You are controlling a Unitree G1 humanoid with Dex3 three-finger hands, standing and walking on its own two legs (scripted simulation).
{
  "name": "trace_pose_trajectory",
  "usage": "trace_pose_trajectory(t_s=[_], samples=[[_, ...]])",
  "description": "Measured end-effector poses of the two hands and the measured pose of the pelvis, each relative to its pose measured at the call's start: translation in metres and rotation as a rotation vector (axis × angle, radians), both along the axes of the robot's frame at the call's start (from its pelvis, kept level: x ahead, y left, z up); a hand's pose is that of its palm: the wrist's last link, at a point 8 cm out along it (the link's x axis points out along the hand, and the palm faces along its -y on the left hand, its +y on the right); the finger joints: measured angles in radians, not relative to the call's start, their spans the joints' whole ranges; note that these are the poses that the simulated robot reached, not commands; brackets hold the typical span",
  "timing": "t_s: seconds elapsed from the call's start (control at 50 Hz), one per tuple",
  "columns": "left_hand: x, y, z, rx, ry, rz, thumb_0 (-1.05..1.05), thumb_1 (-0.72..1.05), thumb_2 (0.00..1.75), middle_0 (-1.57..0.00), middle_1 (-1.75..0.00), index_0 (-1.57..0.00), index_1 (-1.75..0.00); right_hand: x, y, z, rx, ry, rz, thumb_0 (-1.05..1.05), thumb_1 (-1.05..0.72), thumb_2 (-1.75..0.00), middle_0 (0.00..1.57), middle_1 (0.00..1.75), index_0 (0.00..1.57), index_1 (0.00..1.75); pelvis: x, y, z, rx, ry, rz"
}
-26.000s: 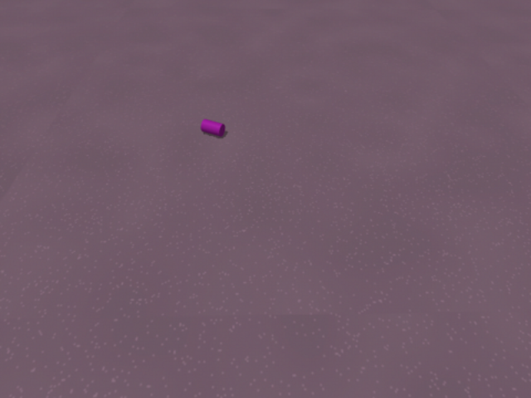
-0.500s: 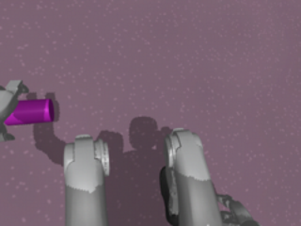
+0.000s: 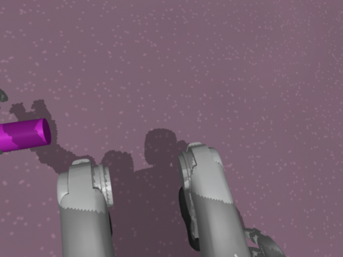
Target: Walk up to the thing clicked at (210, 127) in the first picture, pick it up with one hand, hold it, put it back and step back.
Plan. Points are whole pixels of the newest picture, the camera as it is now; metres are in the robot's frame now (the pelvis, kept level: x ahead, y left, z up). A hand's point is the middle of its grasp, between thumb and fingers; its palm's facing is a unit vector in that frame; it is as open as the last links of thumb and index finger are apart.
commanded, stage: close in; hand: left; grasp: from above
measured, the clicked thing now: (21, 135) +0.41 +0.34 -0.28
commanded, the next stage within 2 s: rest palm in 0.14 s
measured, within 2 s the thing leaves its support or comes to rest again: neither
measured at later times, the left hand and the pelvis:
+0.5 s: hand (14, 135) +0.39 +0.33 -0.21, palm faces -0.42 -0.12 -0.90, open 13.8 cm; pelvis -0.01 +0.00 -0.02, yaw -1 degrees
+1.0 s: hand (18, 137) +0.40 +0.33 -0.25, palm faces -0.45 -0.20 -0.87, open 14.1 cm; pelvis +0.01 +0.00 -0.03, yaw -4 degrees
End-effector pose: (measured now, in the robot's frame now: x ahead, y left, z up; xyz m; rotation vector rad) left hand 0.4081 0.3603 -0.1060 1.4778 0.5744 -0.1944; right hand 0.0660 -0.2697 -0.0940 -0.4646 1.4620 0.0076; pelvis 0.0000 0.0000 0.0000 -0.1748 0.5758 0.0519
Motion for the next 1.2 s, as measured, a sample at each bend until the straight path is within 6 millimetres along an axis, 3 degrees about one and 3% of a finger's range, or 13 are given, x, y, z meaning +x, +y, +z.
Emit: trace_pose_trajectory(t_s=[0.14,0.36,0.58,0.8,1.02,1.2], samples=[[-0.014,-0.005,0.002,-0.047,0.024,-0.065,0.0,-0.39,0.9,-0.22,-0.95,-0.22,-0.94,0.007,0.002,0.003,0.008,0.011,0.012,0.0,-0.91,-0.9,0.21,0.3,0.21,0.3,0.001,-0.001,0.006,0.0,0.002,0.003],[-0.011,-0.03,-0.023,-0.115,-0.061,-0.113,0.0,-0.44,0.91,-0.13,-1.02,-0.15,-1.0,0.033,-0.009,0.008,-0.05,-0.089,0.091,0.0,-0.9,-0.9,0.2,0.3,0.2,0.3,-0.004,-0.003,-0.008,-0.003,-0.046,-0.011],[-0.004,-0.03,-0.059,-0.04,-0.038,-0.052,0.0,-0.47,0.94,-0.09,-1.05,-0.11,-1.03,0.011,-0.007,-0.002,-0.041,-0.049,0.129,0.0,-0.9,-0.9,0.2,0.29,0.2,0.3,-0.004,-0.002,-0.026,-0.013,-0.058,-0.027],[0.01,-0.021,-0.08,-0.064,-0.022,0.03,0.0,-0.49,0.96,-0.08,-1.03,-0.09,-1.02,-0.009,0.003,-0.008,0.011,0.034,0.122,0.0,-0.9,-0.9,0.2,0.3,0.21,0.3,0.008,0.001,-0.032,-0.034,-0.056,-0.04],[-0.004,-0.019,-0.088,-0.112,-0.019,0.001,0.0,-0.51,0.97,-0.08,-1.0,-0.08,-1.01,0.005,0.003,-0.008,0.017,0.041,0.165,0.0,-0.89,-0.9,0.2,0.3,0.21,0.3,0.009,0.002,-0.033,-0.04,-0.078,-0.047],[0.0,-0.029,-0.09,-0.103,-0.05,-0.061,0.0,-0.5,0.97,-0.09,-1.01,-0.09,-1.01,0.02,-0.003,-0.003,-0.019,-0.017,0.22,0.0,-0.89,-0.9,0.2,0.3,0.2,0.3,0.005,0.004,-0.04,-0.05,-0.108,-0.057]])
